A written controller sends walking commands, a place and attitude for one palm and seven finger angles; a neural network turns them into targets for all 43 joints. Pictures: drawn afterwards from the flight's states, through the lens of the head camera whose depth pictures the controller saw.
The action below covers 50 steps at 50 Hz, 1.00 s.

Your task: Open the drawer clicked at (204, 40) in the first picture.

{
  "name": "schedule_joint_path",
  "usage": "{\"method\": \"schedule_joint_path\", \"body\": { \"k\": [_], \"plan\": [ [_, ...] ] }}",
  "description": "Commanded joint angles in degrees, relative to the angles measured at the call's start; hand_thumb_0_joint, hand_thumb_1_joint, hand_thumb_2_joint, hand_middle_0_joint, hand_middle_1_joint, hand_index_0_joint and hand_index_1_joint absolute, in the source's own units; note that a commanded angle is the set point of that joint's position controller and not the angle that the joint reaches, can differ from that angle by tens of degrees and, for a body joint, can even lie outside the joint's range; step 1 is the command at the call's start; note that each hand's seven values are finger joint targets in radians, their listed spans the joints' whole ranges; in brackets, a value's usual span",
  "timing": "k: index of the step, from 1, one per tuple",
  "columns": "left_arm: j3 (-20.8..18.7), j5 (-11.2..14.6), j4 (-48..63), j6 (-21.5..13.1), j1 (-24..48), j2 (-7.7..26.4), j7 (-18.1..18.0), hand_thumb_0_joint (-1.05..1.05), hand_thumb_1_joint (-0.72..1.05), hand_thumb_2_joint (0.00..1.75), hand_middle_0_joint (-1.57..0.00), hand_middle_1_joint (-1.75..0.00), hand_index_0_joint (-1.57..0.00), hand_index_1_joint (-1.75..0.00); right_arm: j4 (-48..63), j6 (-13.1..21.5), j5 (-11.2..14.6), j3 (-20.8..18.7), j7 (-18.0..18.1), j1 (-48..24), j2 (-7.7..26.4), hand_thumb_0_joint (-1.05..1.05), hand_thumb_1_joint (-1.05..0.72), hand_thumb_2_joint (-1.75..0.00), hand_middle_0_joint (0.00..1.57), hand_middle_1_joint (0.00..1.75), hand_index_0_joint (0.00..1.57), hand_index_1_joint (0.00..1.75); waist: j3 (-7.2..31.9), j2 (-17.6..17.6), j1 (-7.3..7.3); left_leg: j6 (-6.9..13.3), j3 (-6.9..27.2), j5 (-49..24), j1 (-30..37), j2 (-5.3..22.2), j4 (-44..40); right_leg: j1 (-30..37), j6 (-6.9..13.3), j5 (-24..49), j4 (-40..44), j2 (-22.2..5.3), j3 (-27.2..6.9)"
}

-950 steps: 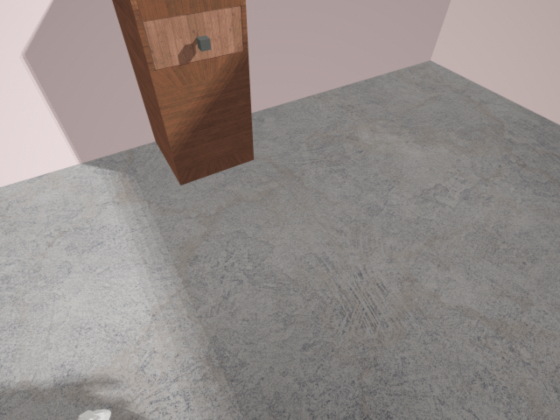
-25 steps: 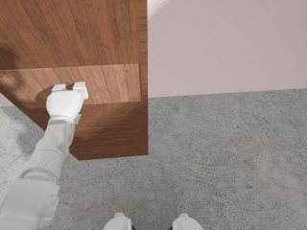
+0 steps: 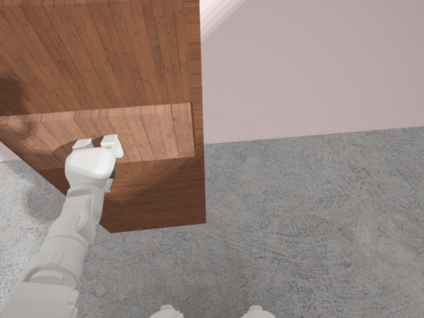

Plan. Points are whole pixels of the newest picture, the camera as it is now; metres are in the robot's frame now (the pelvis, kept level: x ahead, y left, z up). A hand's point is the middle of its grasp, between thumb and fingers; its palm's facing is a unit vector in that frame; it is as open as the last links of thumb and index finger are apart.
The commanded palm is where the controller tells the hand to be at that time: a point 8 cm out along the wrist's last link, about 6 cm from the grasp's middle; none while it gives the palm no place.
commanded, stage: pull the drawer open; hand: left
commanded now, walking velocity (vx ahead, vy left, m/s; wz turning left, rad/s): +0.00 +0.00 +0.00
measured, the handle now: (104, 158) +0.44 +0.23 -0.01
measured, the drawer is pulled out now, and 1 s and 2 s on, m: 0.02 0.16 0.26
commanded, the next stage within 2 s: none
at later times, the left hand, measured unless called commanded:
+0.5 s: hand (98, 211) +0.33 +0.22 -0.03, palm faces -0.04 -0.06 -1.00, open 7.7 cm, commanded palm +0.29 +0.22 +0.03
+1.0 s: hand (94, 246) +0.26 +0.22 -0.03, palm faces -0.05 -0.07 -1.00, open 7.7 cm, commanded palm +0.23 +0.21 +0.03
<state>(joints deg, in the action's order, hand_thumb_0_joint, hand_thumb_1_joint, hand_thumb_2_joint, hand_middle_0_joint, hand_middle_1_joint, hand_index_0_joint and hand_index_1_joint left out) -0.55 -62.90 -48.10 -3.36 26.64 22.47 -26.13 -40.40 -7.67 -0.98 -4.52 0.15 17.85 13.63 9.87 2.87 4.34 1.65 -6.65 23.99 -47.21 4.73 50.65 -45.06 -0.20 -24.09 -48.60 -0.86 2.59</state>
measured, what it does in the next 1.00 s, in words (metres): stands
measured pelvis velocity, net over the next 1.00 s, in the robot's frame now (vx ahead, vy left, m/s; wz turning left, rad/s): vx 0.01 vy -0.02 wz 0.02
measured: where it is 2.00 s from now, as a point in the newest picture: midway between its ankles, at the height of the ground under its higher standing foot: outside the picture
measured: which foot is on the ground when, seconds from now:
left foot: down 0.00-1.00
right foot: down 0.00-1.00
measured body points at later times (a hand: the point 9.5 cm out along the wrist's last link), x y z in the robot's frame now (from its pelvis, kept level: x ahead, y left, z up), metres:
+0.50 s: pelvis +0.02 +0.00 +0.01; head +0.09 -0.01 +0.45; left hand +0.32 +0.22 +0.02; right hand +0.16 -0.26 -0.11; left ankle -0.01 +0.10 -0.69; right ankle -0.02 -0.13 -0.69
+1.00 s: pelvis +0.01 -0.02 +0.00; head +0.06 -0.03 +0.45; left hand +0.26 +0.22 +0.02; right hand +0.16 -0.27 -0.12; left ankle -0.01 +0.10 -0.69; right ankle -0.02 -0.13 -0.69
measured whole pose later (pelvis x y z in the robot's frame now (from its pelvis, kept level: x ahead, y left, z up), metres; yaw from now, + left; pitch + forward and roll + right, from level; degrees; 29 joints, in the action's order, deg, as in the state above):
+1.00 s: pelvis +0.01 -0.02 +0.00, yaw +1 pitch +14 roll +0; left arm 3.8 -62.0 -16.1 1.8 -8.7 18.3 -27.2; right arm -35.6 -5.4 -2.4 -3.5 -0.9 10.8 13.4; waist 8.7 2.8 1.0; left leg 0.0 -5.6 24.5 -39.0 4.3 49.3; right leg -37.3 1.0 -26.2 -49.1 -1.0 3.1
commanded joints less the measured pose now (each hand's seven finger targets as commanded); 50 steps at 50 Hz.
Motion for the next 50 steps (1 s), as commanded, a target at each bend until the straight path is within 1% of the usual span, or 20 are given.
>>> {"method": "schedule_joint_path", "body": {
  "k": [1,5,7,10,12,14,17,19,21,25,27,29,30,33,35,37,40,45,47,50],
  "plan": [
    [-3.1,0.17,13.19,0.7,5.16,10.42,-3.35,0.0,0.9,0.9,-0.4,-1.35,-0.4,-1.35,5.19,1.22,0.0,-2.89,0.55,1.93,8.42,0.0,-0.9,-0.9,0.2,0.3,0.2,0.3,21.67,0.11,-3.11,0.42,3.85,-31.11,19.5,-4.32,-4.2,12.89,2.29,28.33,3.85,3.97,0.17],
    [-2.69,0.65,17.88,2.83,1.22,9.05,-3.82,0.0,0.9,0.9,-0.4,-1.35,-0.4,-1.35,5.8,1.37,-0.01,-2.92,0.32,0.39,8.39,0.0,-0.9,-0.9,0.2,0.3,0.2,0.3,21.11,-0.06,-3.2,0.26,4.16,-34.49,21.88,-3.84,-4.49,13.39,2.3,29.27,4.2,3.89,0.48],
    [-3.42,0.9,20.16,3.78,-3.42,9.11,-3.75,0.0,0.9,0.9,-0.4,-1.35,-0.4,-1.35,6.52,1.4,-0.01,-2.94,0.27,-0.01,8.15,0.0,-0.9,-0.9,0.2,0.3,0.2,0.3,22.04,-0.38,-4.18,0.17,4.21,-37.03,23.13,-3.77,-4.64,14.87,2.16,31.04,4.09,3.84,0.52],
    [-0.84,1.52,24.45,4.96,-6.04,6.2,-3.39,0.0,0.9,0.9,-0.4,-1.35,-0.4,-1.35,7.51,1.74,0.02,-2.62,0.04,-1.82,7.98,0.0,-0.9,-0.9,0.2,0.3,0.2,0.3,20.85,1.1,-3.82,0.02,4.57,-38.62,24.62,-3.55,-5.03,14.68,2.21,31.14,4.49,3.69,0.65],
    [-0.21,1.55,26.96,5.56,-7.88,5.27,-3.47,0.0,0.9,0.9,-0.4,-1.35,-0.4,-1.35,8.12,1.92,0.0,-2.54,-0.03,-2.42,7.87,0.0,-0.9,-0.9,0.2,0.3,0.2,0.3,20.57,0.92,-3.98,-0.04,4.81,-38.63,25.66,-3.37,-5.29,14.24,2.1,29.87,4.55,3.66,0.98],
    [0.99,1.5,27.77,6.21,-8.18,4.01,-3.39,0.0,0.9,0.9,-0.4,-1.35,-0.4,-1.35,8.37,2.1,0.03,-2.39,-0.07,-3.32,7.8,0.0,-0.9,-0.9,0.2,0.3,0.2,0.3,18.43,0.03,-3.24,-0.02,4.97,-36.99,25.81,-3.37,-5.45,13.34,2.05,28.51,5.09,3.67,1.21],
    [-0.34,1.37,29.56,6.49,-10.17,5.59,-3.36,0.0,0.9,0.9,-0.4,-1.35,-0.4,-1.35,8.86,2.29,-0.19,-2.14,0.3,-4.21,7.71,0.0,-0.9,-0.9,0.2,0.3,0.2,0.3,18.83,0.59,-4.02,-0.06,4.67,-36.43,25.82,-3.7,-5.54,14.81,2.14,29.39,5.02,3.51,0.91],
    [0.64,1.29,30.58,6.49,-11.43,4.31,-3.19,0.0,0.9,0.9,-0.4,-1.35,-0.4,-1.35,9.3,2.49,-0.25,-1.95,0.34,-4.95,7.46,0.0,-0.9,-0.9,0.2,0.3,0.2,0.3,18.16,0.46,-3.92,-0.05,4.62,-35.78,25.78,-3.89,-5.55,14.78,2.17,29.39,5.11,3.48,1.01],
    [0.01,1.08,32.24,6.24,-10.72,5.27,-3.31,0.0,0.9,0.9,-0.4,-1.35,-0.4,-1.35,9.34,2.5,-0.39,-1.77,0.43,-5.64,7.43,0.0,-0.9,-0.9,0.2,0.3,0.2,0.3,18.37,1.26,-4.06,-0.06,4.43,-35.54,26.04,-3.96,-5.41,14.96,2.21,29.73,4.97,3.35,0.72],
    [1.38,1.12,34.17,6.09,-15.06,3.08,-3.2,0.0,0.9,0.9,-0.4,-1.35,-0.4,-1.35,10.19,2.9,-0.6,-1.64,0.26,-6.83,7.18,0.0,-0.9,-0.9,0.2,0.3,0.2,0.3,17.7,0.73,-4.27,-0.15,4.7,-35.99,25.88,-3.99,-5.25,15.08,2.31,30.01,4.82,3.3,0.89],
    [0.18,1.0,35.12,5.84,-16.46,4.21,-3.38,0.0,0.9,0.9,-0.4,-1.35,-0.4,-1.35,10.27,3.06,-0.75,-1.71,0.32,-7.06,7.09,0.0,-0.9,-0.9,0.2,0.3,0.2,0.3,18.37,-0.27,-4.71,-0.07,4.34,-34.35,25.51,-4.24,-5.08,15.88,2.2,30.21,4.63,3.26,0.69],
    [1.37,1.27,35.6,5.81,-17.94,2.81,-3.33,0.0,0.9,0.9,-0.4,-1.35,-0.4,-1.35,10.7,3.3,-0.68,-1.44,0.27,-7.74,6.93,0.0,-0.9,-0.9,0.2,0.3,0.2,0.3,16.66,-0.92,-4.43,-0.07,4.14,-31.54,24.2,-4.57,-5.36,15.92,2.22,29.67,4.91,3.18,0.81],
    [0.44,1.0,35.66,5.75,-17.44,3.92,-3.38,0.0,0.9,0.9,-0.4,-1.35,-0.4,-1.35,10.44,3.35,-0.75,-1.38,0.38,-8.01,7.03,0.0,-0.9,-0.9,0.2,0.3,0.2,0.3,16.3,0.29,-4.49,-0.15,4.34,-32.12,24.34,-4.45,-5.4,15.55,2.38,29.27,4.82,3.19,0.73],
    [-0.34,0.79,35.77,5.38,-17.65,4.66,-3.55,0.0,0.9,0.9,-0.4,-1.35,-0.4,-1.35,10.45,3.49,-0.89,-1.27,0.52,-8.43,6.88,0.0,-0.9,-0.9,0.2,0.3,0.2,0.3,15.97,-1.04,-4.65,-0.06,3.76,-28.53,23.26,-4.93,-5.28,15.73,2.27,28.48,4.89,3.17,0.47],
    [-0.93,0.69,37.36,5.11,-19.54,5.25,-3.65,0.0,0.9,0.9,-0.4,-1.35,-0.4,-1.35,10.65,3.71,-1.05,-1.32,0.61,-8.59,6.94,0.0,-0.9,-0.9,0.2,0.3,0.2,0.3,17.17,0.39,-5.33,-0.18,3.93,-30.05,23.47,-4.87,-5.28,16.68,2.51,29.6,4.4,3.05,0.27],
    [0.57,0.98,38.31,5.07,-23.1,3.08,-3.76,0.0,0.9,0.9,-0.4,-1.35,-0.4,-1.35,11.12,3.85,-0.95,-1.38,0.3,-9.0,6.56,0.0,-0.9,-0.9,0.2,0.3,0.2,0.3,16.59,0.5,-5.34,-0.15,3.78,-29.95,23.71,-4.91,-5.14,16.22,2.43,29.53,4.5,3.05,0.37],
    [-1.21,1.3,39.97,4.89,-25.7,4.57,-3.94,0.0,0.9,0.9,-0.4,-1.35,-0.4,-1.35,11.4,4.12,-1.02,-1.36,0.2,-9.55,6.7,0.0,-0.9,-0.9,0.2,0.3,0.2,0.3,16.39,-0.85,-5.79,-0.16,3.97,-29.23,23.02,-4.8,-5.25,16.94,2.5,29.22,4.41,3.1,0.18],
    [-1.47,1.57,44.08,4.46,-32.35,4.4,-4.48,0.0,0.9,0.9,-0.4,-1.35,-0.4,-1.35,12.16,4.55,-1.29,-1.19,-0.23,-10.63,6.55,0.0,-0.9,-0.9,0.2,0.3,0.2,0.3,15.9,-0.42,-6.45,-0.3,3.88,-29.05,22.43,-4.83,-5.02,17.15,2.57,30.08,3.82,2.93,0.0],
    [-0.26,1.57,46.77,4.17,-33.59,3.22,-4.85,0.0,0.9,0.9,-0.4,-1.35,-0.4,-1.35,12.5,4.7,-1.35,-1.24,-0.5,-10.87,6.28,0.0,-0.9,-0.9,0.2,0.3,0.2,0.3,15.35,0.82,-6.14,-0.29,3.89,-28.24,22.67,-4.77,-4.72,15.88,2.56,28.71,3.5,2.9,0.12],
    [-0.66,1.26,47.33,4.34,-33.55,3.49,-5.53,0.0,0.9,0.9,-0.4,-1.35,-0.4,-1.35,12.59,4.76,-1.52,-1.1,-0.56,-11.64,6.41,0.0,-0.9,-0.9,0.2,0.3,0.2,0.3,13.36,-0.31,-5.55,-0.32,4.24,-25.42,21.9,-4.68,-4.6,14.11,2.69,25.3,3.62,3.06,0.32]
  ]
}}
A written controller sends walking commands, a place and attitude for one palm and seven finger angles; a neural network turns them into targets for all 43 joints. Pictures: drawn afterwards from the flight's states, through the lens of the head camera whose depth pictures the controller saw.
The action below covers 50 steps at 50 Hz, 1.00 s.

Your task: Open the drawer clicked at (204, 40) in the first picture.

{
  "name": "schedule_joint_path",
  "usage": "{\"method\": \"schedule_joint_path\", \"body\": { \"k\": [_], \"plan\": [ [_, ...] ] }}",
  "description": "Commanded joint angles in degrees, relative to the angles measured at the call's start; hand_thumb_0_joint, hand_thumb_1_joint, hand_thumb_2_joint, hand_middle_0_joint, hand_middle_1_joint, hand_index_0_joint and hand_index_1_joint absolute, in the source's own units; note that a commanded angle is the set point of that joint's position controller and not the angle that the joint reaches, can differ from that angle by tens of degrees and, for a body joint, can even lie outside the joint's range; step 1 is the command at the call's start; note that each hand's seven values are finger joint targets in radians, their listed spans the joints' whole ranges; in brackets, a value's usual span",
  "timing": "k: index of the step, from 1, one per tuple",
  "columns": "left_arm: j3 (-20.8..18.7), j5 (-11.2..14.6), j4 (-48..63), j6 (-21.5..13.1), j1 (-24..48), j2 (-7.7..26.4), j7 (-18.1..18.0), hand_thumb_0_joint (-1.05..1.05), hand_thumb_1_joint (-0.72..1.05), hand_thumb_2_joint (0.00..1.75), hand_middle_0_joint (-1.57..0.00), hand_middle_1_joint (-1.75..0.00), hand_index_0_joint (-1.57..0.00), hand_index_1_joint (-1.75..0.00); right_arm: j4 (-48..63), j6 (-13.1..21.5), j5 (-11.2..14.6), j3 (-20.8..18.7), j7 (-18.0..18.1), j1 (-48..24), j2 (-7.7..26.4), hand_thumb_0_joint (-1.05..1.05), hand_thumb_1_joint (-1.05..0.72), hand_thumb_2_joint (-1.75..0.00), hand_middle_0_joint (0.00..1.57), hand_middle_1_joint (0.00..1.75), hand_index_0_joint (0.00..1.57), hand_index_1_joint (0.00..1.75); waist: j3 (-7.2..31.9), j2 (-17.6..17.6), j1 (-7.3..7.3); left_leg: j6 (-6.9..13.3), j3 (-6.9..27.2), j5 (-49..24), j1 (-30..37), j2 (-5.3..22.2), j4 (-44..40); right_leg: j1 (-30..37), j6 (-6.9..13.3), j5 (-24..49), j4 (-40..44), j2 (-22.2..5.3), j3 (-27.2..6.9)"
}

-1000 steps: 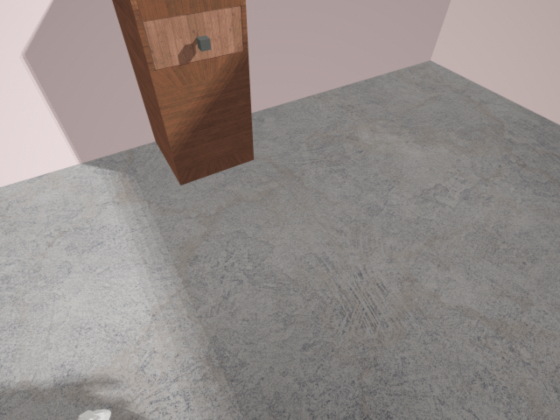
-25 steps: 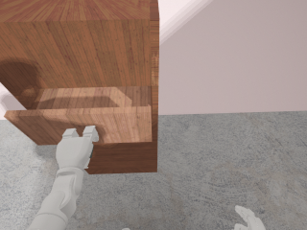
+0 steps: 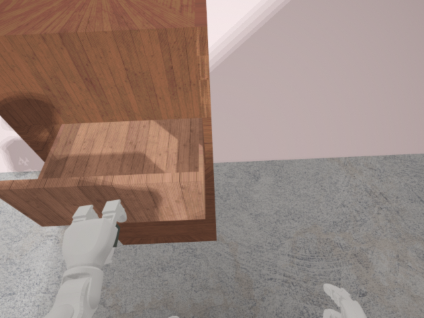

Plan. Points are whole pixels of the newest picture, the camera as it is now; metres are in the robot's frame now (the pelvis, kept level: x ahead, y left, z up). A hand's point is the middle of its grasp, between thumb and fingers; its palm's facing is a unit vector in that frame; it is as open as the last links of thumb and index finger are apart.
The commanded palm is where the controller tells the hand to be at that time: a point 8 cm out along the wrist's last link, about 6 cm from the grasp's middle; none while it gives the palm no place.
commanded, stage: pull the drawer open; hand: left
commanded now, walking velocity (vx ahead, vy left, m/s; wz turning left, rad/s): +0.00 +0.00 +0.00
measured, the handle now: (107, 224) +0.30 +0.23 -0.02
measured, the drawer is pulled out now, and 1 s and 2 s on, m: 0.16 0.26 0.30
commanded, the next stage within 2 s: open the thumb to release the handle in 1.54 s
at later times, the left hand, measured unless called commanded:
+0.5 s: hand (99, 271) +0.22 +0.23 -0.04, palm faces -0.05 -0.10 -0.99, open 7.6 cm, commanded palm +0.18 +0.23 +0.02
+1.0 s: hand (91, 307) +0.16 +0.22 -0.04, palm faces -0.05 -0.10 -0.99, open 7.6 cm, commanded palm +0.12 +0.22 +0.02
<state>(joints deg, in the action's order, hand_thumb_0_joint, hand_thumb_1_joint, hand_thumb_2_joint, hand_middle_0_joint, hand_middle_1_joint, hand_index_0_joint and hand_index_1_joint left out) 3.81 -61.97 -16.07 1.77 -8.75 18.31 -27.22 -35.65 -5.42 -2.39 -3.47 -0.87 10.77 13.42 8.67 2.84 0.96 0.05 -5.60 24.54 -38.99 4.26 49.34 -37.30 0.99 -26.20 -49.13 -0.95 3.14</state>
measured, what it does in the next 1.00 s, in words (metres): stands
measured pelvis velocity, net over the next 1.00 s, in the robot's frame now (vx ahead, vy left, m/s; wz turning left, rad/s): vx -0.01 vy -0.01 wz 0.00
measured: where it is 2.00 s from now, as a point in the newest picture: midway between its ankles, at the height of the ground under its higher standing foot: outside the picture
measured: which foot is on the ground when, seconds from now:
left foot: down 0.00-1.00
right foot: down 0.00-1.00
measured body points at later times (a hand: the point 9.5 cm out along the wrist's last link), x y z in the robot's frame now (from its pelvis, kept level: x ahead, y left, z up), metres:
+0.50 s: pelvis -0.01 -0.01 -0.01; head +0.04 -0.02 +0.44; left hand +0.21 +0.23 +0.02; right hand +0.17 -0.24 -0.11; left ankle -0.01 +0.12 -0.70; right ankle -0.03 -0.11 -0.70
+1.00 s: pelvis -0.01 -0.01 -0.02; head +0.05 -0.03 +0.42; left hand +0.15 +0.22 +0.02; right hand +0.20 -0.23 -0.12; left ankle -0.01 +0.12 -0.70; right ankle -0.03 -0.11 -0.70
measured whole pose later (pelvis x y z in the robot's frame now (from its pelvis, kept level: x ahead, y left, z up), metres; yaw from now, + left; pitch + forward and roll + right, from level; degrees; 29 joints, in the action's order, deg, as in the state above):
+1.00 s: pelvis -0.01 -0.01 -0.02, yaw +0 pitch +15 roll +1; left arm 2.6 -61.2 3.4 -2.5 -32.9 19.6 -30.2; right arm -30.2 -5.1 -3.8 -1.1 -3.2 7.2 12.4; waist 9.5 1.9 -2.0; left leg -0.7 -5.2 27.9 -44.2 4.7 57.3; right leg -43.1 2.0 -30.4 -58.5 -0.9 2.9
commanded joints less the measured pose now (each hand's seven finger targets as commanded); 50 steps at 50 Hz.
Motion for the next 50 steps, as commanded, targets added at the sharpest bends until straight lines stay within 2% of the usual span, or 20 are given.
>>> {"method": "schedule_joint_path", "body": {
  "k": [1,2,3,6,7,11,12,13,15,18,21,22,23,26,27,34,35,37,43,50],
  "plan": [
    [-4.5,0.06,16.16,-1.0,3.13,7.55,-4.64,0.0,0.9,0.9,-0.4,-1.35,-0.4,-1.35,7.8,2.52,-0.26,-1.91,0.42,-4.86,6.56,0.0,-0.9,-0.9,0.2,0.3,0.2,0.3,15.35,0.5,-2.07,1.24,3.05,-24.22,13.67,-4.46,-3.07,5.54,1.37,26.23,3.9,3.05,-0.47],
    [-4.48,0.01,14.56,-0.8,2.63,7.18,-4.8,0.0,0.9,0.9,-0.4,-1.35,-0.4,-1.35,7.74,2.69,-0.19,-2.13,0.65,-4.6,6.47,0.0,-0.9,-0.9,0.2,0.3,0.2,0.3,13.49,-0.88,-1.67,1.35,3.15,-22.42,12.98,-4.49,-3.04,4.97,1.4,24.8,4.14,3.15,-0.19],
    [-4.42,-0.23,15.62,-1.15,5.1,7.57,-4.97,0.0,0.9,0.9,-0.4,-1.35,-0.4,-1.35,7.56,2.79,-0.38,-1.9,0.63,-4.89,6.61,0.0,-0.9,-0.9,0.2,0.3,0.2,0.3,14.33,-1.19,-1.5,1.3,3.24,-21.32,12.88,-4.55,-2.87,4.1,1.35,23.7,3.89,3.07,-0.37],
    [-4.69,-0.36,15.35,-0.74,3.18,7.82,-5.1,0.0,0.9,0.9,-0.4,-1.35,-0.4,-1.35,7.8,2.9,-0.33,-1.64,0.8,-5.55,6.38,0.0,-0.9,-0.9,0.2,0.3,0.2,0.3,14.74,-0.08,-2.27,1.33,3.07,-20.4,12.94,-4.82,-2.68,4.13,1.51,22.9,3.83,2.89,-0.61],
    [-4.48,-0.24,14.69,-0.64,3.64,7.53,-4.95,0.0,0.9,0.9,-0.4,-1.35,-0.4,-1.35,7.57,3.02,-0.22,-1.89,1.03,-5.08,6.45,0.0,-0.9,-0.9,0.2,0.3,0.2,0.3,13.58,-1.36,-1.76,1.43,3.19,-19.6,12.41,-4.81,-2.62,4.18,1.49,22.76,3.93,3.02,-0.4],
    [-4.22,0.16,15.72,-0.3,1.96,7.41,-4.33,0.0,0.9,0.9,-0.4,-1.35,-0.4,-1.35,8.32,3.07,-0.15,-1.36,1.08,-6.15,6.16,0.0,-0.9,-0.9,0.2,0.3,0.2,0.3,14.47,-1.19,-2.68,1.38,3.13,-19.18,12.68,-4.93,-2.93,4.42,1.43,21.75,4.03,2.82,-0.55],
    [-3.92,0.5,14.83,-0.09,1.04,7.12,-4.01,0.0,0.9,0.9,-0.4,-1.35,-0.4,-1.35,8.42,3.12,0.06,-1.54,1.26,-6.04,6.18,0.0,-0.9,-0.9,0.2,0.3,0.2,0.3,12.22,-1.85,-2.28,1.52,3.16,-17.97,11.94,-4.96,-3.17,4.66,1.41,21.47,4.65,2.89,-0.39],
    [-4.87,0.58,15.69,-0.32,1.84,8.18,-3.85,0.0,0.9,0.9,-0.4,-1.35,-0.4,-1.35,8.46,3.17,-0.06,-1.29,1.23,-6.5,6.25,0.0,-0.9,-0.9,0.2,0.3,0.2,0.3,13.01,-2.19,-2.69,1.44,2.94,-17.78,11.8,-5.06,-3.19,4.85,1.31,21.43,4.63,2.79,-0.81],
    [-4.66,0.77,17.22,-0.42,-0.81,7.89,-3.54,0.0,0.9,0.9,-0.4,-1.35,-0.4,-1.35,8.91,3.22,-0.05,-1.24,1.24,-6.57,6.15,0.0,-0.9,-0.9,0.2,0.3,0.2,0.3,14.27,-0.07,-3.11,1.48,2.97,-19.66,12.83,-4.95,-3.17,5.8,1.61,23.08,4.42,2.78,-0.8],
    [-5.81,1.21,17.71,-0.68,-5.32,8.62,-3.15,0.0,0.9,0.9,-0.4,-1.35,-0.4,-1.35,9.54,3.06,-0.03,-0.83,1.06,-7.4,5.92,0.0,-0.9,-0.9,0.2,0.3,0.2,0.3,12.52,-1.38,-3.74,1.37,2.74,-18.38,11.3,-5.13,-3.34,6.05,1.38,22.89,4.57,2.68,-0.94],
    [-7.5,1.04,19.64,-1.38,-9.98,9.67,-3.37,0.0,0.9,0.9,-0.4,-1.35,-0.4,-1.35,10.07,3.01,-0.15,-0.67,0.83,-8.02,5.65,0.0,-0.9,-0.9,0.2,0.3,0.2,0.3,13.14,-0.26,-4.59,1.27,2.52,-19.4,11.09,-5.18,-2.87,6.65,1.52,24.72,3.97,2.57,-1.46],
    [-6.78,1.1,19.83,-1.42,-11.73,8.73,-3.43,0.0,0.9,0.9,-0.4,-1.35,-0.4,-1.35,10.23,3.09,-0.12,-0.8,0.74,-7.6,5.54,0.0,-0.9,-0.9,0.2,0.3,0.2,0.3,11.61,0.0,-4.33,1.33,2.63,-19.36,10.7,-5.11,-2.75,6.42,1.62,24.97,3.81,2.68,-1.02],
    [-7.27,1.06,21.25,-1.79,-11.43,9.22,-3.57,0.0,0.9,0.9,-0.4,-1.35,-0.4,-1.35,10.16,2.98,-0.37,-0.76,0.53,-7.87,5.64,0.0,-0.9,-0.9,0.2,0.3,0.2,0.3,12.59,-0.93,-4.22,1.25,2.57,-19.4,10.82,-5.05,-2.37,5.9,1.52,24.89,3.59,2.62,-1.35],
    [-8.54,0.37,22.88,-2.31,-14.77,10.04,-4.45,0.0,0.9,0.9,-0.4,-1.35,-0.4,-1.35,10.42,2.78,-0.68,-0.7,0.13,-8.28,5.5,0.0,-0.9,-0.9,0.2,0.3,0.2,0.3,13.17,0.65,-4.81,1.07,2.7,-20.86,10.64,-5.01,-1.39,5.18,1.74,26.11,2.25,2.67,-1.73],
    [-7.76,0.38,23.37,-2.42,-17.56,8.84,-4.71,0.0,0.9,0.9,-0.4,-1.35,-0.4,-1.35,10.79,2.86,-0.66,-0.91,-0.07,-7.96,5.38,0.0,-0.9,-0.9,0.2,0.3,0.2,0.3,12.75,0.83,-4.75,1.15,2.75,-21.38,10.7,-4.94,-1.06,4.91,1.77,26.36,1.99,2.77,-1.34],
    [-7.25,0.37,27.58,-2.7,-23.53,8.21,-6.13,0.0,0.9,0.9,-0.4,-1.35,-0.4,-1.35,11.96,2.66,-1.04,-0.98,-1.14,-8.02,5.45,0.0,-0.9,-0.9,0.2,0.3,0.2,0.3,13.6,-0.44,-4.77,1.05,3.34,-22.06,10.38,-4.64,1.19,1.58,1.83,25.02,0.04,2.79,-1.73],
    [-8.59,0.56,28.48,-2.81,-24.76,9.4,-6.28,0.0,0.9,0.9,-0.4,-1.35,-0.4,-1.35,12.37,2.72,-1.05,-0.88,-1.09,-7.97,5.55,0.0,-0.9,-0.9,0.2,0.3,0.2,0.3,13.93,-0.19,-5.05,0.98,3.47,-23.15,10.19,-4.52,1.3,2.08,1.95,25.97,-0.29,2.72,-1.79],
    [-8.02,0.73,28.23,-2.72,-27.29,8.64,-6.42,0.0,0.9,0.9,-0.4,-1.35,-0.4,-1.35,12.59,2.66,-0.93,-0.78,-1.26,-7.87,5.44,0.0,-0.9,-0.9,0.2,0.3,0.2,0.3,12.75,-1.01,-4.95,1.02,3.5,-22.29,9.49,-4.57,1.69,1.35,1.79,25.32,-0.66,2.82,-1.53],
    [-8.67,1.17,30.87,-3.18,-28.22,9.71,-6.45,0.0,0.9,0.9,-0.4,-1.35,-0.4,-1.35,13.45,2.81,-1.35,-0.34,-1.59,-8.25,5.35,0.0,-0.9,-0.9,0.2,0.3,0.2,0.3,12.58,-1.74,-4.78,1.02,3.47,-19.01,9.14,-4.82,2.75,-1.44,1.9,22.12,-0.45,2.58,-2.85],
    [-10.71,1.86,31.94,-4.51,-35.85,10.72,-6.15,0.0,0.9,0.9,-0.4,-1.35,-0.4,-1.35,14.61,2.92,-1.22,0.03,-1.76,-8.78,4.92,0.0,-0.9,-0.9,0.2,0.3,0.2,0.3,11.66,-0.1,-5.82,1.16,3.43,-19.54,7.8,-4.76,2.97,-0.51,2.13,23.24,-0.73,2.53,-2.92]
  ]
}}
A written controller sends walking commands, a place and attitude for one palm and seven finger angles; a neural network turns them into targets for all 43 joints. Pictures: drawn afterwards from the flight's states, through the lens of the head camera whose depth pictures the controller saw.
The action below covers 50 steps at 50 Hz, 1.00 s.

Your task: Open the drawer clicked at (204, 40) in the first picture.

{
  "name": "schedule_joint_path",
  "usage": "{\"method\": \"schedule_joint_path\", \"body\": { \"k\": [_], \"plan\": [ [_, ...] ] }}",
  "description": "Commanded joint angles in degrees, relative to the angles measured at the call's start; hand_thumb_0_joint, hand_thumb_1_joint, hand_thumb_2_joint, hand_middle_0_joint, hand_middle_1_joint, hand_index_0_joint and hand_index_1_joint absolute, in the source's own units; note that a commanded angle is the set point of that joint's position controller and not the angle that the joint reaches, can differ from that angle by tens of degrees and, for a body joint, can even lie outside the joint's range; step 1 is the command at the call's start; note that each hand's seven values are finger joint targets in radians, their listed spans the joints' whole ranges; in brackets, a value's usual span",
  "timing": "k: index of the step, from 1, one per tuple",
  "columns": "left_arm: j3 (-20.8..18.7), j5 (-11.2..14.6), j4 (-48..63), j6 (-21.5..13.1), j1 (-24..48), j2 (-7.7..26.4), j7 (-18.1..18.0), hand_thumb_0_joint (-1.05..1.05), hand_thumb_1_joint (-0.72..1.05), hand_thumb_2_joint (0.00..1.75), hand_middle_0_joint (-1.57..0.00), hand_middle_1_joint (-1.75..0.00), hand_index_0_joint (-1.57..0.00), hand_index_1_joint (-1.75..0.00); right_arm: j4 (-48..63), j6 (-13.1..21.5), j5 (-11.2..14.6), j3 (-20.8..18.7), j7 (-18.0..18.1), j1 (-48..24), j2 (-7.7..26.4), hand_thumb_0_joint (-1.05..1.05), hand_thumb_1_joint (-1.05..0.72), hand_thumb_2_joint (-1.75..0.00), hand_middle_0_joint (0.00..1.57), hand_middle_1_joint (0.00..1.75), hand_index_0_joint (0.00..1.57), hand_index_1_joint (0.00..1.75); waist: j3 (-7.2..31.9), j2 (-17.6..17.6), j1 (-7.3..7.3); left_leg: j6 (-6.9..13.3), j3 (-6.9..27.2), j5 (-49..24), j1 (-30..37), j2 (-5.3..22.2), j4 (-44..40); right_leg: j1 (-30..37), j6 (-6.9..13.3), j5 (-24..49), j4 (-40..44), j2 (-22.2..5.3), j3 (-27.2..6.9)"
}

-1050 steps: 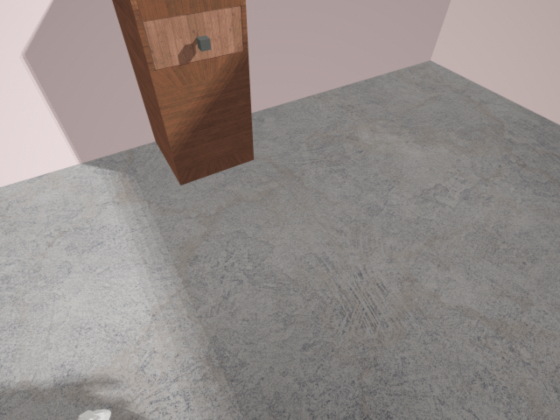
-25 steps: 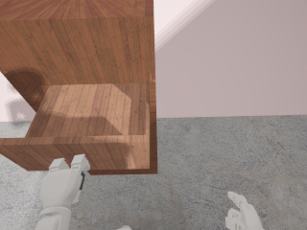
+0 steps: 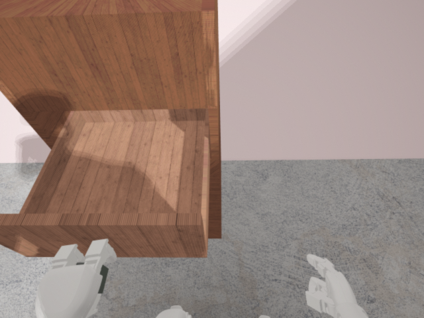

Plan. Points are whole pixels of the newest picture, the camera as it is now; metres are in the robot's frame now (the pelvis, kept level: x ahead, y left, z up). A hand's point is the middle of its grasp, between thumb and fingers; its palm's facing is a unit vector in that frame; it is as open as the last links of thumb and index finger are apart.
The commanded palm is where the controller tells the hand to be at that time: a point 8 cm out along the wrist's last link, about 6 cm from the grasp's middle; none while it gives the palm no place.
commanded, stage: pull the drawer open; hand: left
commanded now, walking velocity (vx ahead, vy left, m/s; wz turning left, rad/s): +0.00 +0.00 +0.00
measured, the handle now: (93, 265) +0.21 +0.23 +0.00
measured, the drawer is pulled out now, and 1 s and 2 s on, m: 0.26 0.30 0.30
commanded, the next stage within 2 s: open the thumb to release the handle in 0.54 s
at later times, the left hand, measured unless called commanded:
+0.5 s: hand out of the picture +0.12 +0.23 -0.01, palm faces -0.11 -0.12 -0.99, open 7.8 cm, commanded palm +0.07 +0.23 +0.04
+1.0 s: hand out of the picture +0.12 +0.23 -0.01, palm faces -0.06 -0.09 -0.99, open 9.5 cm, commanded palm +0.10 +0.24 +0.04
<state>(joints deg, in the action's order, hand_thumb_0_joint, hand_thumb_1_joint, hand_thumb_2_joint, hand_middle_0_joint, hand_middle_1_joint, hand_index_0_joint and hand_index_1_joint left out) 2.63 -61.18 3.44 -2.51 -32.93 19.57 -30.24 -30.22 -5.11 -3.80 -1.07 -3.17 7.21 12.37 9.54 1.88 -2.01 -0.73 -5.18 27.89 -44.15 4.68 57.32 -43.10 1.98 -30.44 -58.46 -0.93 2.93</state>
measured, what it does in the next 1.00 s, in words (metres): stands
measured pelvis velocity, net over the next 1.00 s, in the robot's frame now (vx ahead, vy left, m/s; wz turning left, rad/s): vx -0.02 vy -0.01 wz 0.02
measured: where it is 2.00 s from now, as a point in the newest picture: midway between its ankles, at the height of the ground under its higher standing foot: outside the picture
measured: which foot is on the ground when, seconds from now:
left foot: down 0.00-1.00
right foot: down 0.00-1.00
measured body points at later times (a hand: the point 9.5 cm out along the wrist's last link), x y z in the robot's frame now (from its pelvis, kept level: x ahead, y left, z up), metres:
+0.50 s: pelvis -0.01 +0.00 -0.01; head +0.05 -0.03 +0.43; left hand +0.12 +0.23 +0.04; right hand +0.21 -0.22 -0.10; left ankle +0.00 +0.13 -0.67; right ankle -0.02 -0.10 -0.67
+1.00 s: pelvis -0.02 -0.01 -0.01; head +0.04 -0.04 +0.43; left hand +0.12 +0.23 +0.04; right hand +0.19 -0.22 -0.12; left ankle +0.00 +0.13 -0.67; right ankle -0.02 -0.10 -0.67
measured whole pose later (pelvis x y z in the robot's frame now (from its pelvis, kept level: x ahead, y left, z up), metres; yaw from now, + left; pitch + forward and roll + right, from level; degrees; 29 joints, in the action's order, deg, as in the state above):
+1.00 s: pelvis -0.02 -0.01 -0.01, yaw +1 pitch +16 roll +1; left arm -0.3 -60.0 6.1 -8.4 -38.0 21.7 -30.7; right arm -30.0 -5.2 -4.1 -2.2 -2.0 8.0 12.4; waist 10.1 3.2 -2.8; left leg -1.1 -3.2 27.4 -49.0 4.6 60.8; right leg -47.3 2.8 -30.6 -62.0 -1.0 4.3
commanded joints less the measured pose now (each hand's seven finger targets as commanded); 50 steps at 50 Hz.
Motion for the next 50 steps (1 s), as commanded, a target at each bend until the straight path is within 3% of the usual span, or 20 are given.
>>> {"method": "schedule_joint_path", "body": {
  "k": [1,3,6,7,13,17,20,22,23,27,31,32,33,34,37,41,42,43,46,50],
  "plan": [
    [-9.24,1.13,12.92,-0.51,-12.08,9.48,-3.06,0.0,0.9,0.9,-0.4,-1.35,-0.4,-1.35,9.27,2.6,-0.05,-2.18,0.22,-5.26,5.98,0.0,-0.9,-0.9,0.2,0.3,0.2,0.3,11.16,0.82,-2.92,1.84,2.92,-22.46,13.31,-5.34,-4.59,4.13,1.1,26.68,8.43,2.45,-3.46],
    [-9.71,1.33,13.38,-0.98,-12.27,9.92,-2.98,0.0,0.9,0.9,-0.4,-1.35,-0.4,-1.35,9.34,2.54,-0.16,-2.32,0.15,-5.15,5.91,0.0,-0.9,-0.9,0.2,0.3,0.2,0.3,10.02,-0.28,-2.67,1.9,2.88,-21.24,12.63,-5.42,-4.26,3.57,1.11,26.13,8.74,2.4,-3.65],
    [-11.36,0.98,13.73,-2.1,-16.06,10.79,-3.33,0.0,0.9,0.9,-0.4,-1.35,-0.4,-1.35,9.67,2.57,-0.27,-2.16,-0.08,-5.48,5.6,0.0,-0.9,-0.9,0.2,0.3,0.2,0.3,11.52,1.9,-3.73,1.84,2.76,-22.22,12.4,-5.54,-4.02,4.11,1.4,26.95,7.81,2.52,-3.98],
    [-9.63,1.05,14.12,-2.31,-17.18,9.15,-3.19,0.0,0.9,0.9,-0.4,-1.35,-0.4,-1.35,9.88,2.67,-0.25,-2.35,-0.13,-5.33,5.58,0.0,-0.9,-0.9,0.2,0.3,0.2,0.3,10.45,1.99,-3.31,2.03,2.8,-22.55,12.0,-5.34,-3.94,4.15,1.35,27.64,7.7,2.5,-3.23],
    [-11.2,1.52,15.93,-4.2,-21.13,10.27,-2.95,0.0,0.9,0.9,-0.4,-1.35,-0.4,-1.35,10.41,2.84,-0.73,-2.37,-0.82,-5.79,5.42,0.0,-0.9,-0.9,0.2,0.3,0.2,0.3,10.94,1.47,-3.71,1.96,2.92,-22.44,11.7,-5.54,-2.56,1.89,1.52,26.6,7.38,2.44,-4.64],
    [-10.77,1.68,16.29,-5.22,-25.23,9.03,-2.77,0.0,0.9,0.9,-0.4,-1.35,-0.4,-1.35,10.99,2.99,-0.68,-2.58,-0.79,-5.88,5.12,0.0,-0.9,-0.9,0.2,0.3,0.2,0.3,10.8,1.4,-3.81,2.35,2.96,-22.13,10.74,-5.26,-2.1,1.67,1.48,25.74,6.85,2.52,-3.32],
    [-11.66,1.77,17.53,-5.51,-24.24,10.15,-2.7,0.0,0.9,0.9,-0.4,-1.35,-0.4,-1.35,11.54,2.84,-0.81,-2.51,-0.81,-6.26,5.14,0.0,-0.9,-0.9,0.2,0.3,0.2,0.3,10.0,1.29,-3.49,2.29,3.12,-20.53,10.05,-5.25,-1.72,-0.15,1.67,23.28,7.14,2.45,-3.91],
    [-11.46,1.98,16.47,-5.88,-28.28,9.08,-2.52,0.0,0.9,0.9,-0.4,-1.35,-0.4,-1.35,11.72,2.94,-0.64,-2.47,-0.83,-5.93,4.75,0.0,-0.9,-0.9,0.2,0.3,0.2,0.3,10.29,1.13,-4.31,2.38,2.86,-21.02,9.93,-5.24,-1.72,0.8,1.65,24.13,6.68,2.49,-3.19],
    [-11.94,2.21,17.46,-5.91,-26.98,10.1,-2.39,0.0,0.9,0.9,-0.4,-1.35,-0.4,-1.35,11.94,2.81,-0.82,-2.32,-1.08,-6.18,4.9,0.0,-0.9,-0.9,0.2,0.3,0.2,0.3,10.58,0.43,-4.23,2.14,2.97,-20.9,10.22,-5.48,-1.24,-0.73,1.77,23.38,6.93,2.42,-4.71],
    [-12.3,2.08,16.77,-5.95,-27.45,9.78,-2.56,0.0,0.9,0.9,-0.4,-1.35,-0.4,-1.35,11.88,2.66,-0.65,-2.49,-0.72,-5.78,4.61,0.0,-0.9,-0.9,0.2,0.3,0.2,0.3,10.42,0.95,-4.11,2.41,2.87,-20.47,9.36,-5.2,-1.43,0.81,1.6,24.52,6.53,2.43,-3.32],
    [-14.08,2.09,16.93,-6.25,-25.59,11.34,-2.73,0.0,0.9,0.9,-0.4,-1.35,-0.4,-1.35,11.66,2.51,-0.92,-2.41,-0.7,-5.93,4.62,0.0,-0.9,-0.9,0.2,0.3,0.2,0.3,10.75,0.1,-4.1,2.26,2.68,-19.39,9.21,-5.42,-1.16,-0.14,1.71,24.17,6.93,2.31,-4.84],
    [-11.95,0.76,17.37,-6.08,-9.6,11.55,-3.29,0.0,0.9,0.9,-0.4,-1.35,-0.4,-1.35,10.18,2.02,-1.24,-2.52,-0.25,-4.96,5.97,0.0,-0.9,-0.9,0.2,0.3,0.2,0.3,7.24,-0.85,0.53,2.47,3.5,-15.7,7.24,-5.08,-0.12,-4.1,1.23,21.94,6.64,1.85,-3.84],
    [-14.96,0.39,17.51,-6.8,-9.05,12.91,-3.94,0.0,0.83,0.87,-0.4,-1.34,-0.4,-1.34,10.11,2.41,-1.53,-2.96,0.0,-4.6,5.54,0.0,-0.9,-0.9,0.2,0.3,0.2,0.3,9.98,0.21,-1.45,2.29,3.11,-14.86,7.94,-5.16,0.15,-3.87,1.18,19.75,6.55,1.78,-4.05],
    [-14.52,0.33,14.12,-6.54,-13.02,11.91,-4.13,0.0,0.76,0.84,-0.39,-1.34,-0.39,-1.34,10.16,2.83,-1.41,-2.85,0.28,-4.34,5.39,0.0,-0.9,-0.9,0.2,0.3,0.2,0.3,9.66,0.33,-1.48,2.46,2.85,-14.31,7.62,-5.33,0.14,-3.21,1.16,19.6,6.77,1.82,-3.15],
    [-14.13,0.95,14.44,-6.11,-11.62,11.31,-4.35,0.0,0.55,0.75,-0.38,-1.31,-0.38,-1.31,10.08,2.83,-0.87,-3.32,0.6,-3.89,5.71,0.0,-0.9,-0.9,0.2,0.3,0.2,0.3,10.86,1.11,-1.39,2.39,3.0,-14.76,8.28,-5.18,-0.26,-2.71,1.2,19.63,6.36,1.96,-2.2],
    [-15.04,2.31,12.86,-4.95,-10.23,12.0,-4.06,0.0,0.27,0.63,-0.35,-1.28,-0.35,-1.28,9.46,2.57,-0.78,-3.27,1.1,-4.09,5.67,0.0,-0.9,-0.9,0.2,0.3,0.2,0.3,11.84,-2.55,-1.25,2.36,2.78,-14.27,7.77,-5.37,-0.58,-0.93,0.72,20.83,7.5,1.51,-3.1],
    [-13.68,2.67,12.22,-4.68,-11.35,10.51,-3.81,0.0,0.2,0.6,-0.35,-1.27,-0.35,-1.27,9.55,2.62,-0.33,-3.47,1.5,-4.36,5.47,0.0,-0.9,-0.9,0.2,0.3,0.2,0.3,10.18,-1.81,-1.23,2.64,2.7,-13.24,6.64,-5.28,-1.24,0.81,0.58,21.13,8.07,1.49,-2.22],
    [-15.39,2.72,13.35,-4.81,-9.5,12.69,-3.95,0.0,0.13,0.57,-0.35,-1.27,-0.35,-1.27,9.39,2.53,-0.39,-3.44,1.44,-4.34,5.75,0.0,-0.9,-0.9,0.2,0.3,0.2,0.3,11.31,-1.51,-1.52,2.32,2.66,-13.46,7.62,-5.36,-1.17,-0.35,0.7,19.91,8.22,1.45,-3.4],
    [-13.95,2.8,12.45,-4.41,-8.95,11.63,-3.88,0.0,-0.08,0.48,-0.33,-1.24,-0.33,-1.24,9.14,2.65,-0.3,-3.27,1.6,-4.42,5.71,0.0,-0.9,-0.9,0.2,0.3,0.2,0.3,11.04,-0.81,-1.29,2.46,2.59,-12.47,7.96,-5.26,-1.88,-0.3,0.61,17.96,8.88,1.49,-2.97],
    [-13.85,3.32,10.18,-3.91,-8.83,11.53,-3.58,0.0,-0.36,0.36,-0.31,-1.22,-0.31,-1.22,9.08,2.73,0.07,-3.15,2.18,-4.99,5.49,0.0,-0.9,-0.9,0.2,0.3,0.2,0.3,8.6,-2.72,-1.06,2.69,2.73,-10.78,5.98,-5.26,-2.84,1.93,0.51,17.5,10.45,1.28,-3.06]
  ]
}}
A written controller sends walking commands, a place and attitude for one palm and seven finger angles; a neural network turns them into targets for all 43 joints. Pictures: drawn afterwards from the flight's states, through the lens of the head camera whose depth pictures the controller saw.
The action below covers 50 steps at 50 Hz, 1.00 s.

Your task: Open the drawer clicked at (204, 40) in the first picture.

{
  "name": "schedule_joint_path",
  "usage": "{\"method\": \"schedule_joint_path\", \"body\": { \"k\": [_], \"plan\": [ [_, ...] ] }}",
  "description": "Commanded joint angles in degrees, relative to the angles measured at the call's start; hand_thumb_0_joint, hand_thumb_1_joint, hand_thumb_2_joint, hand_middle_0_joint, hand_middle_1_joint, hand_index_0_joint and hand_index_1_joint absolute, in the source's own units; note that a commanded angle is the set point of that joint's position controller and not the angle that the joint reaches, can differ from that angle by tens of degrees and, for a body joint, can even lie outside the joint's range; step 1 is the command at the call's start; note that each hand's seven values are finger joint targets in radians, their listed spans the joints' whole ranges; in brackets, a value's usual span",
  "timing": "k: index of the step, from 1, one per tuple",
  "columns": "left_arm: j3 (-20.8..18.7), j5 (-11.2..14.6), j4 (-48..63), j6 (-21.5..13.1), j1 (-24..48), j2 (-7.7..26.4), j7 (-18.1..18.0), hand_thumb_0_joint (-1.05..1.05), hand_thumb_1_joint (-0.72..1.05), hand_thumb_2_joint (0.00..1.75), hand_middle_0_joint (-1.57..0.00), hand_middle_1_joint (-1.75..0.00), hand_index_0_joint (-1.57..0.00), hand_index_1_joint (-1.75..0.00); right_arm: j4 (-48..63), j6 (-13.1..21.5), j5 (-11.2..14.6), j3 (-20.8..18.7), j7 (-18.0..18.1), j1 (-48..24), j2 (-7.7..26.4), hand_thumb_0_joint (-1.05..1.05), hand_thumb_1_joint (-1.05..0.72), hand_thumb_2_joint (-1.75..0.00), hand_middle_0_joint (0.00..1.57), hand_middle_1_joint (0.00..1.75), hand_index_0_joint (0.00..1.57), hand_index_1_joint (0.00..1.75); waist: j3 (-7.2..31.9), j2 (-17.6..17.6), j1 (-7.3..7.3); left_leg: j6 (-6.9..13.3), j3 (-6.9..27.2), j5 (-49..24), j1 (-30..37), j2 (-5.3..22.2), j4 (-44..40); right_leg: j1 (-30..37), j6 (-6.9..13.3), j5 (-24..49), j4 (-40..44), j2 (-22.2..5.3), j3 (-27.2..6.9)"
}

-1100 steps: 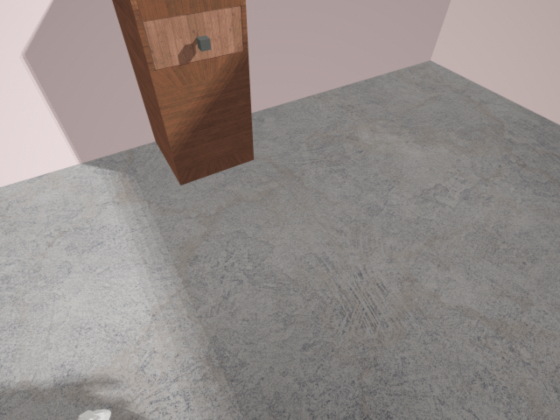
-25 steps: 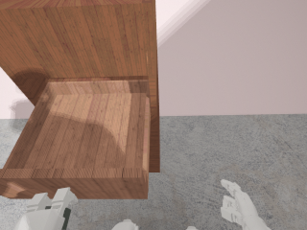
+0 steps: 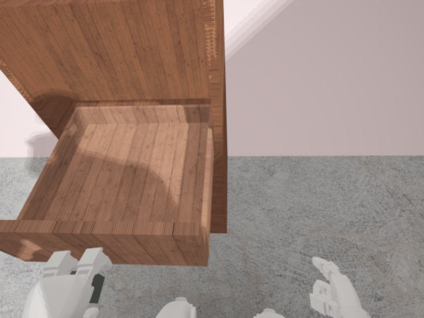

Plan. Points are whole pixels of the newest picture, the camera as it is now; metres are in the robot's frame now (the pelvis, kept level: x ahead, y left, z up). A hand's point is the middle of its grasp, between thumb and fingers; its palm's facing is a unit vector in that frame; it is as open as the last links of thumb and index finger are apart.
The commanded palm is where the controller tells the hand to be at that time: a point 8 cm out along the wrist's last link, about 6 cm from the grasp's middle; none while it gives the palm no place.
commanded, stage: open the thumb to release the handle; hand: left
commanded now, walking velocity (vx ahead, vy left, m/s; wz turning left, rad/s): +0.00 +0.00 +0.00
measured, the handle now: (88, 274) +0.19 +0.24 +0.01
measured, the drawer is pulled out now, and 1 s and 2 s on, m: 0.30 0.30 0.30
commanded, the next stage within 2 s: lift the hand off the handle in 0.14 s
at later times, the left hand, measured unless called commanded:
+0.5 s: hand (83, 299) +0.15 +0.24 +0.00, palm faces -0.02 -0.09 -1.00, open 13.5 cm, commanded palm +0.14 +0.23 +0.05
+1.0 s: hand (66, 293) +0.15 +0.24 +0.05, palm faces -0.02 -0.11 -0.99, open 13.2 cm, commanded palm +0.14 +0.23 +0.12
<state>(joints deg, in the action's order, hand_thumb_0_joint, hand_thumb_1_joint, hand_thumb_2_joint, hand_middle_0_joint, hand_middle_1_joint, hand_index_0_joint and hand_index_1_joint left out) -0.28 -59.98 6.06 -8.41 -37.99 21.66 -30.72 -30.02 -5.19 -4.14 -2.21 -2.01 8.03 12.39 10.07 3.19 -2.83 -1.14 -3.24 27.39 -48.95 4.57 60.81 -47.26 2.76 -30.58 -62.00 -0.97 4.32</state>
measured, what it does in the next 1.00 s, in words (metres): stands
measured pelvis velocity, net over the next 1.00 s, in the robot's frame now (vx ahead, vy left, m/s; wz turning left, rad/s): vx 0.00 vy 0.01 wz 0.00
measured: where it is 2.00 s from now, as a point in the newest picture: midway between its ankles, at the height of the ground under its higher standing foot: outside the picture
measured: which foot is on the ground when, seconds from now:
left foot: down 0.00-1.00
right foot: down 0.00-1.00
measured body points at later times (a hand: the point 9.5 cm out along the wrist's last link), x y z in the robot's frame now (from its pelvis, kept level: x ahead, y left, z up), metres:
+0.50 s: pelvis -0.01 +0.00 +0.00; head +0.04 -0.03 +0.45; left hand +0.15 +0.24 +0.06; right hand +0.20 -0.22 -0.10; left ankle +0.02 +0.14 -0.66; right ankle +0.00 -0.09 -0.66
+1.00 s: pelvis +0.00 +0.01 +0.03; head +0.03 -0.02 +0.47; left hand +0.15 +0.24 +0.10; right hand +0.21 -0.21 -0.07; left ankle +0.02 +0.14 -0.66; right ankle +0.00 -0.09 -0.66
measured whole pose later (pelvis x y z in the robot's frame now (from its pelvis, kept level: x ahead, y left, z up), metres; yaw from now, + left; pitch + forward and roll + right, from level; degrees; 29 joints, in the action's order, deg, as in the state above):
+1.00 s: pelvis +0.00 +0.01 +0.03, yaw +0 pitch +10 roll +0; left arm 2.7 -56.8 12.2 -3.0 -37.6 22.6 -25.2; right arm -29.4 -2.5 -3.1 -1.5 -1.8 9.6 13.9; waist 8.3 4.5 -3.6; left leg -0.5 -3.5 24.5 -37.9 3.8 52.4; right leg -35.8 1.8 -27.0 -52.6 -1.0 4.2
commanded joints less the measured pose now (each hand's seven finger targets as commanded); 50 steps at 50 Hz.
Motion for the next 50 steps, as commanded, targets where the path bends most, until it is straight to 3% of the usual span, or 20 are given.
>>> {"method": "schedule_joint_path", "body": {
  "k": [1,2,8,9,11,12,18,21,22,26,27,28,31,36,37,38,39,46,47,50],
  "plan": [
    [-11.76,1.91,7.32,1.73,-3.64,10.16,-3.2,0.0,-0.43,0.33,-0.3,-1.21,-0.3,-1.21,8.62,2.81,0.24,-1.96,0.94,-5.76,5.53,0.0,-0.9,-0.9,0.2,0.3,0.2,0.3,8.61,-4.4,-0.64,2.99,0.59,-9.82,10.76,-5.24,-6.17,5.71,-0.42,16.54,14.17,1.22,-5.24],
    [-9.95,1.8,7.51,1.62,-3.9,8.5,-3.19,0.0,-0.5,0.3,-0.3,-1.2,-0.3,-1.2,8.78,2.94,0.49,-2.06,1.16,-5.66,5.51,0.0,-0.9,-0.9,0.2,0.3,0.2,0.3,7.26,-2.69,-0.39,3.23,0.67,-9.43,10.36,-5.15,-6.69,6.63,-0.34,16.97,14.27,1.31,-4.27],
    [-11.1,1.46,7.27,1.2,-2.92,10.17,-3.27,0.0,-0.5,0.3,-0.3,-1.2,-0.3,-1.2,8.46,3.02,0.27,-2.06,0.71,-5.79,5.73,0.0,-0.9,-0.9,0.2,0.3,0.2,0.3,8.05,-2.38,-0.74,2.96,0.64,-9.4,11.74,-5.26,-6.64,4.92,-0.12,14.59,14.73,1.3,-5.17],
    [-9.47,1.4,7.15,1.31,-3.63,8.34,-3.27,0.0,-0.5,0.3,-0.3,-1.2,-0.3,-1.2,8.76,3.06,0.41,-2.15,0.95,-5.84,5.67,0.0,-0.9,-0.9,0.2,0.3,0.2,0.3,6.84,-1.19,-0.55,3.24,0.64,-9.14,11.06,-5.2,-6.95,6.14,-0.18,15.33,14.83,1.34,-4.31],
    [-10.8,1.04,7.45,1.39,-1.7,9.96,-3.44,0.0,-0.5,0.3,-0.3,-1.2,-0.3,-1.2,8.47,3.08,0.11,-2.14,0.74,-5.52,5.92,0.0,-0.9,-0.9,0.2,0.3,0.2,0.3,8.21,-2.12,-0.57,3.03,0.74,-9.83,12.42,-5.09,-6.73,4.61,-0.09,14.94,14.6,1.42,-4.8],
    [-7.35,1.19,7.05,1.54,-2.3,6.74,-3.18,0.0,-0.5,0.3,-0.3,-1.2,-0.3,-1.2,8.85,3.26,0.14,-2.09,0.75,-5.52,5.85,0.0,-0.9,-0.9,0.2,0.3,0.2,0.3,7.21,-1.66,0.06,3.25,0.88,-9.39,11.71,-5.05,-6.97,5.17,-0.17,15.45,14.49,1.39,-3.84],
    [-6.78,0.42,7.49,1.97,4.08,7.95,-3.25,0.0,-0.5,0.3,-0.3,-1.2,-0.3,-1.2,8.85,3.68,0.04,-1.96,0.67,-5.07,6.4,0.0,-0.9,-0.9,0.2,0.3,0.2,0.3,7.6,-3.11,0.93,3.11,1.13,-7.93,12.81,-4.86,-6.6,1.84,-0.28,10.99,15.12,1.19,-4.47],
    [-6.5,0.19,7.0,2.55,4.83,7.94,-3.13,0.0,-0.5,0.3,-0.3,-1.2,-0.3,-1.2,8.72,3.78,0.11,-1.89,0.79,-4.9,6.42,0.0,-0.9,-0.9,0.2,0.3,0.2,0.3,8.25,-3.19,0.81,3.14,1.12,-8.15,13.13,-4.83,-6.91,2.73,-0.35,11.64,15.09,1.17,-4.2],
    [-4.58,0.42,7.27,2.84,4.46,6.22,-2.96,0.0,-0.5,0.3,-0.3,-1.2,-0.3,-1.2,8.96,3.94,0.34,-1.93,1.0,-4.82,6.47,0.0,-0.9,-0.9,0.2,0.3,0.2,0.3,7.81,-2.11,1.01,3.38,1.3,-8.11,13.03,-4.71,-7.45,3.87,-0.32,12.72,14.99,1.27,-3.27],
    [-5.58,0.07,6.26,3.99,6.27,7.8,-2.71,0.0,-0.5,0.3,-0.3,-1.2,-0.3,-1.2,8.69,3.74,0.49,-1.6,1.06,-4.76,6.49,0.0,-0.9,-0.9,0.2,0.3,0.2,0.3,8.49,-2.99,0.64,3.13,1.06,-8.4,13.53,-4.77,-7.99,4.4,-0.53,12.23,15.73,1.18,-4.09],
    [-3.55,0.24,6.6,4.1,6.47,6.1,-2.55,0.0,-0.5,0.3,-0.3,-1.2,-0.3,-1.2,8.87,3.82,0.75,-1.65,1.28,-4.84,6.44,0.0,-0.9,-0.9,0.2,0.3,0.2,0.3,7.09,-1.65,1.14,3.33,1.22,-8.19,13.65,-4.63,-8.4,4.77,-0.43,12.83,15.83,1.29,-3.22],
    [-4.65,0.28,8.84,4.06,8.31,8.01,-2.58,0.0,-0.5,0.3,-0.3,-1.2,-0.3,-1.2,9.08,3.82,0.62,-1.51,0.99,-4.72,6.56,0.0,-0.9,-0.9,0.2,0.3,0.2,0.3,8.93,-1.93,0.88,3.11,1.18,-8.66,15.24,-4.69,-8.42,3.93,-0.39,11.36,16.2,1.15,-4.03],
    [-4.7,0.85,11.99,4.62,7.83,8.63,-2.41,0.0,-0.5,0.3,-0.3,-1.2,-0.3,-1.2,9.31,4.1,0.67,-1.24,1.21,-4.82,6.34,0.0,-0.9,-0.9,0.2,0.3,0.2,0.3,9.8,-1.78,0.73,3.27,1.17,-9.63,17.2,-4.74,-9.28,5.63,-0.33,12.13,17.12,1.09,-4.12],
    [-4.63,1.9,15.75,4.41,8.17,9.06,-1.23,0.0,-0.5,0.3,-0.3,-1.2,-0.3,-1.2,9.51,4.98,0.77,-0.94,1.28,-4.68,6.23,0.0,-0.9,-0.9,0.2,0.3,0.2,0.3,8.45,-1.68,0.89,3.3,1.59,-10.42,20.04,-4.51,-10.63,5.98,-0.25,11.49,18.72,1.06,-4.06],
    [-3.11,2.33,16.34,4.37,7.05,7.55,-0.91,0.0,-0.5,0.3,-0.3,-1.2,-0.3,-1.2,9.57,5.26,1.05,-1.13,1.47,-4.85,6.19,0.0,-0.9,-0.9,0.2,0.3,0.2,0.3,7.01,-0.8,1.09,3.5,1.54,-10.3,19.91,-4.34,-11.19,6.98,-0.25,12.55,19.01,0.97,-3.4],
    [-5.01,2.29,16.87,4.2,6.56,9.36,-0.78,0.0,-0.5,0.3,-0.3,-1.2,-0.3,-1.2,9.59,5.39,0.9,-1.06,1.19,-4.64,6.19,0.0,-0.9,-0.9,0.2,0.3,0.2,0.3,8.08,-1.5,0.48,3.24,1.57,-11.09,20.89,-4.37,-11.29,6.63,-0.14,12.15,19.15,0.97,-4.02],
    [-4.08,2.55,17.04,4.34,4.9,8.19,-0.5,0.0,-0.5,0.3,-0.3,-1.2,-0.3,-1.2,9.77,5.35,0.93,-1.07,1.25,-4.82,6.17,0.0,-0.9,-0.9,0.2,0.3,0.2,0.3,7.11,-1.82,0.55,3.38,1.63,-11.25,20.46,-4.29,-11.72,7.97,-0.23,13.44,19.25,1.0,-3.28],
    [-6.65,3.72,20.02,4.51,3.3,10.41,1.34,0.0,-0.5,0.3,-0.3,-1.2,-0.3,-1.2,9.81,5.51,1.19,-0.87,0.63,-5.25,6.18,0.0,-0.9,-0.9,0.2,0.3,0.2,0.3,5.87,-1.15,-0.19,3.04,1.9,-13.23,23.81,-4.13,-13.74,9.28,-0.07,14.63,21.18,0.85,-4.42],
    [-4.61,4.0,20.66,4.56,2.18,8.26,1.77,0.0,-0.5,0.3,-0.3,-1.2,-0.3,-1.2,9.95,5.54,1.42,-1.04,0.73,-5.42,6.09,0.0,-0.9,-0.9,0.2,0.3,0.2,0.3,4.51,-0.07,0.05,3.23,1.84,-13.06,23.71,-3.86,-14.38,10.23,-0.12,15.16,21.19,0.88,-3.26],
    [-5.02,4.64,22.92,4.64,2.93,9.19,2.47,0.0,-0.5,0.3,-0.3,-1.2,-0.3,-1.2,10.17,5.86,1.5,-1.12,0.44,-5.41,6.12,0.0,-0.9,-0.9,0.2,0.3,0.2,0.3,4.78,-0.61,0.13,3.08,2.19,-13.93,25.52,-3.72,-14.82,9.87,0.03,14.12,22.19,0.74,-4.03]
  ]
}}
